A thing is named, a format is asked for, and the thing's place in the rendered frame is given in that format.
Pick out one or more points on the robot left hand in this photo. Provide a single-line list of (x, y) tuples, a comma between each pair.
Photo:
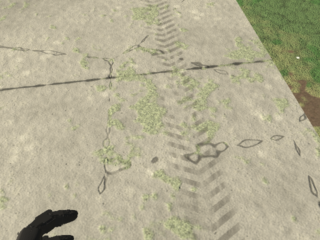
[(46, 222)]

